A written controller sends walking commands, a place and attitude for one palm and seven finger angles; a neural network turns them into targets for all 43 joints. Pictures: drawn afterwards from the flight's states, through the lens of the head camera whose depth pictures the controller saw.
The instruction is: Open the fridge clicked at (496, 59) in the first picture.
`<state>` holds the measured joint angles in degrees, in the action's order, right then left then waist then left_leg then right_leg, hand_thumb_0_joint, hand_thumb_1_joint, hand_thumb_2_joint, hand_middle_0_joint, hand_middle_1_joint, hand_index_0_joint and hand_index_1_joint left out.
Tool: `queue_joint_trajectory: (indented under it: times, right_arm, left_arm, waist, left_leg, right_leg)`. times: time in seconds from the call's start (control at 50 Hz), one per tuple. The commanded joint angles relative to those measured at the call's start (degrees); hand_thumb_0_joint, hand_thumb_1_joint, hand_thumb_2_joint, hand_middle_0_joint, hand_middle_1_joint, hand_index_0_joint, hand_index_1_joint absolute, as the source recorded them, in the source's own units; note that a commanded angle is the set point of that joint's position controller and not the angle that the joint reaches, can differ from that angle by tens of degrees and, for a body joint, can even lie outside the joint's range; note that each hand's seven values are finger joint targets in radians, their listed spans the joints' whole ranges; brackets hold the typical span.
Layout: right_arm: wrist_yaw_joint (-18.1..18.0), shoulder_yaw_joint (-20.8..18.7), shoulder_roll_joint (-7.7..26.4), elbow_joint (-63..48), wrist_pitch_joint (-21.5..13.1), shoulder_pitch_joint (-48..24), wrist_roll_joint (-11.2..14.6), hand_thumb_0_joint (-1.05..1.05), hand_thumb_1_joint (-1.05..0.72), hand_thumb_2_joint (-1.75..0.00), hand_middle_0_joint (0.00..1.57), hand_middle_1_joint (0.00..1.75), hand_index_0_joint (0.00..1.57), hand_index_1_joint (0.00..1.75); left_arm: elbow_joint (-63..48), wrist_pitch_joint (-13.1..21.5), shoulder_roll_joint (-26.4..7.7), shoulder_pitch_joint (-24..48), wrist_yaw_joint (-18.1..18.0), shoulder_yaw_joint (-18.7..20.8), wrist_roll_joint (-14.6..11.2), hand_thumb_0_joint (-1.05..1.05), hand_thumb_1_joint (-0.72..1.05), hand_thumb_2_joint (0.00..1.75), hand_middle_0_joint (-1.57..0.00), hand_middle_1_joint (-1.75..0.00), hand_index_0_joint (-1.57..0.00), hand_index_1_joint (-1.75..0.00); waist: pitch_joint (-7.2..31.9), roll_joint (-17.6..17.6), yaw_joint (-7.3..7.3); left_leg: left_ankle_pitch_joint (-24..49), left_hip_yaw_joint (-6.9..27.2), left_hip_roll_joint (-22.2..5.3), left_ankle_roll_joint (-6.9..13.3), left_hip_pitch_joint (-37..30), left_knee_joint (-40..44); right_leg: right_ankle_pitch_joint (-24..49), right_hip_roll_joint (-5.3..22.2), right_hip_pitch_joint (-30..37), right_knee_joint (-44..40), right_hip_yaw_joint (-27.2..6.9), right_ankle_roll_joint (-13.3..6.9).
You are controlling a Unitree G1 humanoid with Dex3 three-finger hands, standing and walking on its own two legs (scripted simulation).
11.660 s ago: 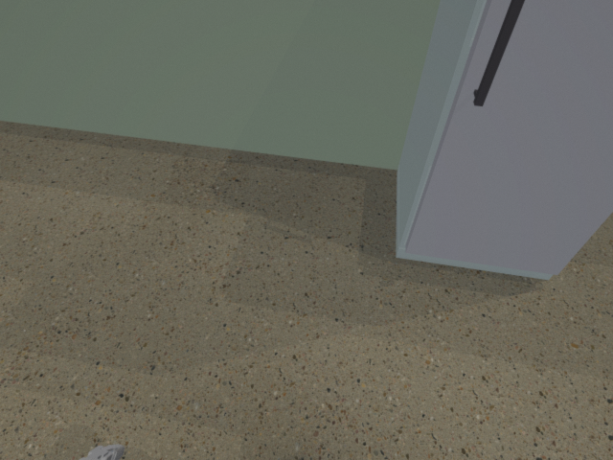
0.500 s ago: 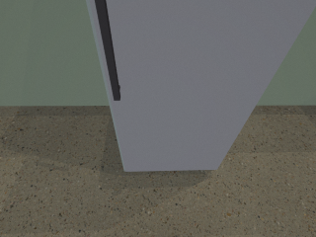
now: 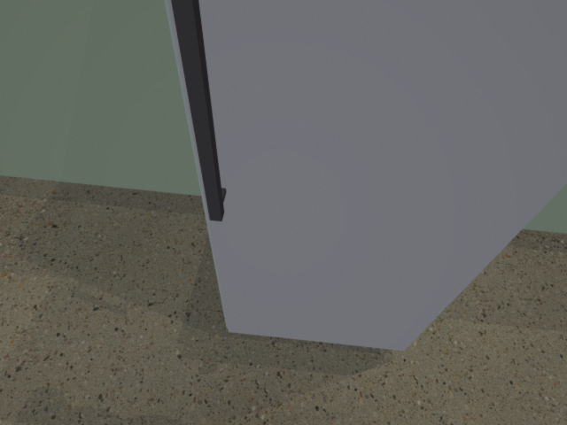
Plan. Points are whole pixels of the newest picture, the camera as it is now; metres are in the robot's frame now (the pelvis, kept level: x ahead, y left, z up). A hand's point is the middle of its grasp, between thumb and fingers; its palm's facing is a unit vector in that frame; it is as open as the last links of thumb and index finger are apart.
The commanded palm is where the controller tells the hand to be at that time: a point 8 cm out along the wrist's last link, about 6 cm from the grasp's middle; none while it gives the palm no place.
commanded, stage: come to a stop and stand still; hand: left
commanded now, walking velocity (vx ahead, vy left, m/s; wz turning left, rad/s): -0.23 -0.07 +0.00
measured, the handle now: (207, 114) +0.45 +0.15 +0.20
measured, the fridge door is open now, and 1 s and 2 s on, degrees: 0 0 0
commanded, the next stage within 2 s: look again from close up in 1.32 s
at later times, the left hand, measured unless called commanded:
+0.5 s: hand out of the picture +0.00 +0.15 -0.16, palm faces +0.03 -0.97 -0.22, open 7.4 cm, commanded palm none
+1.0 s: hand out of the picture -0.07 +0.16 -0.16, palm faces +0.02 -0.98 -0.20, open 7.4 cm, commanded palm none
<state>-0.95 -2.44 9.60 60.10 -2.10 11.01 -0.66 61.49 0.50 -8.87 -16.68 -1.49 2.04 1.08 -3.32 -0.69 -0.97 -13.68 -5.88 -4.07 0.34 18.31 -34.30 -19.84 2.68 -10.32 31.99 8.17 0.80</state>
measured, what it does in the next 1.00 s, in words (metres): steps on the spot: left foot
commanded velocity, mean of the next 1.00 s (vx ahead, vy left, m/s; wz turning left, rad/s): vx -0.03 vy -0.01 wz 0.00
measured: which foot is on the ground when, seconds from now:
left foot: down 0.00-0.28, up 0.30-0.54, down 0.56-1.00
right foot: down 0.00-1.00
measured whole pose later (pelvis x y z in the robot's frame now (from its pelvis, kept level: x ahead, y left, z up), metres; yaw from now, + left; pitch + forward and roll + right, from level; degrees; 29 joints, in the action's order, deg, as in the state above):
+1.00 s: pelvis -0.06 -0.01 +0.02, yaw -2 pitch -1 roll +0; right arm -0.9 -0.5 6.8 65.8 -0.2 17.9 -0.8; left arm 65.2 -0.2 -9.1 -18.5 -1.4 1.0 1.1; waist -0.5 -0.2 -0.5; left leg -13.0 -4.2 0.4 1.3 7.9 -22.2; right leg -8.0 2.1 -12.9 22.3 3.6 0.2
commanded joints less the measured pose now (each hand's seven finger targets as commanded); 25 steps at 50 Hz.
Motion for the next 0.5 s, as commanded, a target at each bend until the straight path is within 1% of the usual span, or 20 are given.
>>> queue_joint_trajectory:
  times: [0.0,0.02,0.06,0.1,0.12,0.14,0.16,0.2,0.22,0.24,0.26,0.28,0.3,0.32,0.34,0.36,0.38,0.42,0.46,0.48]
  right_arm:
    - [-1.12,-0.77,7.49,-0.58,0.98,3.52,0.13,0.00,-0.90,-0.90,0.20,0.30,0.20,0.30]
    - [-1.43,-0.91,7.17,-0.80,1.07,3.21,0.11,0.00,-0.90,-0.90,0.20,0.30,0.20,0.30]
    - [-1.75,-1.39,8.12,-1.02,1.44,3.60,0.02,0.00,-0.90,-0.90,0.20,0.30,0.20,0.30]
    - [-1.76,-2.26,9.50,-1.75,2.01,2.40,-0.14,0.00,-0.90,-0.90,0.20,0.30,0.20,0.30]
    - [-1.82,-2.50,9.66,-2.19,2.13,1.59,-0.29,0.00,-0.90,-0.90,0.20,0.30,0.20,0.30]
    - [-1.75,-2.86,10.02,-2.47,2.34,0.89,-0.37,0.00,-0.90,-0.90,0.20,0.30,0.20,0.30]
    - [-1.64,-3.06,10.33,-2.98,2.52,-0.54,-0.38,0.00,-0.90,-0.90,0.20,0.30,0.20,0.30]
    - [-1.25,-3.23,10.03,-3.63,2.95,-2.62,-0.22,0.00,-0.90,-0.90,0.20,0.30,0.20,0.30]
    - [-1.07,-3.14,8.98,-3.89,3.03,-2.90,-0.07,0.00,-0.90,-0.90,0.20,0.30,0.20,0.30]
    - [-0.72,-2.91,6.07,-4.39,3.25,-2.88,0.31,0.00,-0.90,-0.90,0.20,0.30,0.20,0.30]
    - [-0.23,-2.20,2.70,-5.37,3.81,-2.92,0.34,0.00,-0.90,-0.90,0.20,0.30,0.20,0.30]
    - [-0.13,-2.32,3.05,-5.28,4.53,-4.19,0.35,0.00,-0.90,-0.90,0.20,0.30,0.20,0.30]
    - [-0.04,-2.45,2.46,-4.88,5.26,-5.24,0.21,0.00,-0.90,-0.90,0.20,0.30,0.20,0.30]
    - [0.00,-2.35,2.01,-4.52,5.44,-4.32,0.06,0.00,-0.90,-0.90,0.20,0.30,0.20,0.30]
    - [0.08,-2.20,2.23,-3.85,5.32,-3.88,-0.02,0.00,-0.90,-0.90,0.20,0.30,0.20,0.30]
    - [0.14,-2.03,2.40,-3.32,4.95,-2.87,0.00,0.00,-0.90,-0.90,0.20,0.30,0.20,0.30]
    - [0.17,-1.79,2.33,-2.97,4.64,-2.35,0.08,0.00,-0.90,-0.90,0.20,0.30,0.20,0.30]
    - [0.04,-1.36,2.02,-2.70,3.86,-2.08,0.32,0.00,-0.90,-0.90,0.20,0.30,0.20,0.30]
    - [-0.25,-0.83,1.96,-2.01,3.37,-0.66,0.42,0.00,-0.90,-0.90,0.20,0.30,0.20,0.30]
    - [-0.44,-0.56,1.95,-1.02,3.06,1.42,0.40,0.00,-0.90,-0.90,0.20,0.30,0.20,0.30]
  left_arm:
    - [-2.30,-0.68,-3.59,-4.87,-1.26,0.14,-0.27,0.00,0.90,0.90,-0.20,-0.30,-0.20,-0.30]
    - [-2.05,-0.86,-4.18,-5.08,-1.26,0.22,-0.14,0.00,0.90,0.90,-0.20,-0.30,-0.20,-0.30]
    - [-2.44,-1.19,-5.03,-5.06,-1.26,0.51,-0.18,0.00,0.90,0.90,-0.20,-0.30,-0.20,-0.30]
    - [-3.08,-1.76,-5.15,-4.37,-1.17,0.93,-0.15,0.00,0.90,0.90,-0.20,-0.30,-0.20,-0.30]
    - [-3.48,-1.68,-4.82,-4.35,-1.06,1.02,-0.01,0.00,0.90,0.90,-0.20,-0.30,-0.20,-0.30]
    - [-4.02,-1.64,-4.77,-4.21,-0.98,1.26,0.09,0.00,0.90,0.90,-0.20,-0.30,-0.20,-0.30]
    - [-4.33,-1.61,-4.68,-4.92,-0.91,1.41,0.12,0.00,0.90,0.90,-0.20,-0.30,-0.20,-0.30]
    - [-4.26,-1.44,-4.57,-6.75,-0.71,1.52,0.43,0.00,0.90,0.90,-0.20,-0.30,-0.20,-0.30]
    - [-4.38,-0.93,-5.29,-7.64,-0.67,1.55,0.73,0.00,0.90,0.90,-0.20,-0.30,-0.20,-0.30]
    - [-4.80,-0.63,-8.14,-6.77,-0.95,1.96,1.20,0.00,0.90,0.90,-0.20,-0.30,-0.20,-0.30]
    - [-5.43,-0.49,-10.95,-4.80,-1.09,2.22,1.19,0.00,0.90,0.90,-0.20,-0.30,-0.20,-0.30]
    - [-6.13,-0.66,-11.09,-3.74,-0.93,1.92,0.95,0.00,0.90,0.90,-0.20,-0.30,-0.20,-0.30]
    - [-6.71,-0.74,-10.04,-1.58,-1.01,1.97,1.06,0.00,0.90,0.90,-0.20,-0.30,-0.20,-0.30]
    - [-7.02,-0.79,-9.02,0.46,-1.18,1.93,1.10,0.00,0.90,0.90,-0.20,-0.30,-0.20,-0.30]
    - [-7.11,-0.67,-8.47,1.62,-1.06,1.62,1.07,0.00,0.90,0.90,-0.20,-0.30,-0.20,-0.30]
    - [-7.11,-0.46,-8.30,1.68,-0.91,1.49,1.05,0.00,0.90,0.90,-0.20,-0.30,-0.20,-0.30]
    - [-6.94,-0.22,-8.46,0.86,-0.85,1.46,1.00,0.00,0.90,0.90,-0.20,-0.30,-0.20,-0.30]
    - [-6.22,0.06,-9.27,-1.04,-1.02,1.75,1.07,0.00,0.90,0.90,-0.20,-0.30,-0.20,-0.30]
    - [-5.32,0.13,-10.36,-2.09,-0.93,1.74,0.69,0.00,0.90,0.90,-0.20,-0.30,-0.20,-0.30]
    - [-5.01,0.14,-10.45,-0.93,-0.87,1.70,0.30,0.00,0.90,0.90,-0.20,-0.30,-0.20,-0.30]
  waist:
    - [2.26,12.86,-0.04]
    - [1.80,13.35,0.19]
    - [3.55,12.69,1.05]
    - [5.14,11.24,1.57]
    - [5.98,10.14,1.45]
    - [7.17,10.05,1.56]
    - [8.27,9.01,0.99]
    - [9.23,6.49,-0.33]
    - [9.62,2.15,-0.94]
    - [8.18,-7.76,-0.52]
    - [4.93,-17.00,-0.19]
    - [4.30,-13.75,-1.11]
    - [1.98,-11.86,-0.55]
    - [0.05,-11.97,0.45]
    - [-2.25,-11.27,0.93]
    - [-1.78,-9.66,1.20]
    - [-0.65,-9.05,0.93]
    - [2.91,-6.31,-0.17]
    - [5.31,-5.73,-0.33]
    - [5.78,-5.12,0.71]
  left_leg:
    - [41.50,10.24,-12.50,5.84,-8.62,11.98]
    - [47.93,10.53,-12.55,6.47,-10.14,11.63]
    - [54.03,11.28,-14.11,8.43,-14.79,11.07]
    - [50.25,11.55,-15.75,10.46,-15.73,11.19]
    - [50.64,11.43,-15.74,10.98,-17.33,10.30]
    - [49.92,10.92,-15.64,10.95,-17.92,9.44]
    - [47.75,9.86,-15.21,10.37,-17.60,8.44]
    - [36.84,7.06,-12.11,7.57,-12.94,6.11]
    - [29.15,5.57,-9.13,5.01,-11.13,2.90]
    - [13.14,1.71,-3.34,1.51,-4.34,-2.00]
    - [-9.78,-0.63,2.80,-0.86,2.67,-6.58]
    - [-16.73,2.80,2.87,-0.86,1.84,-14.42]
    - [-16.50,5.32,2.28,-0.62,1.92,-20.09]
    - [-15.00,5.87,2.06,-0.46,2.78,-22.49]
    - [-13.51,5.88,1.90,-0.59,3.79,-24.16]
    - [-12.81,5.72,1.96,-0.82,4.29,-23.21]
    - [-12.90,5.17,2.07,-1.13,4.39,-20.35]
    - [-14.32,3.96,2.12,-1.71,3.23,-11.32]
    - [-11.03,3.14,2.19,-2.05,-0.27,-2.28]
    - [-6.58,3.35,1.93,-1.99,-4.08,3.43]
  right_leg:
    - [2.58,2.13,-3.45,1.14,-2.68,0.96]
    - [1.47,2.23,-4.35,3.30,-3.06,0.97]
    - [-5.07,1.62,-8.01,8.22,-4.49,0.89]
    - [-9.94,1.10,-10.05,13.18,-5.67,0.73]
    - [-10.22,0.86,-11.38,13.63,-6.20,0.48]
    - [-9.54,0.67,-11.66,13.06,-6.30,0.36]
    - [-7.35,0.68,-10.66,11.06,-6.22,0.27]
    - [2.24,0.35,-4.76,2.23,-4.84,0.55]
    - [12.72,0.97,-1.96,-5.52,-5.69,0.51]
    - [25.80,7.16,0.30,-9.49,-13.79,-1.11]
    - [33.80,15.29,0.53,-11.92,-20.29,-5.29]
    - [29.11,18.25,-4.26,-14.01,-20.22,-9.87]
    - [20.90,16.36,-9.01,-15.29,-19.65,-10.65]
    - [18.63,15.07,-10.35,-15.48,-18.98,-10.70]
    - [19.88,13.64,-10.88,-15.00,-17.55,-10.41]
    - [22.88,12.52,-8.92,-13.88,-16.08,-10.14]
    - [25.94,12.06,-6.00,-12.97,-15.19,-10.08]
    - [32.01,12.34,1.24,-10.70,-15.35,-10.82]
    - [31.77,12.12,3.37,-9.49,-16.45,-10.42]
    - [28.24,11.46,1.91,-9.10,-16.44,-9.34]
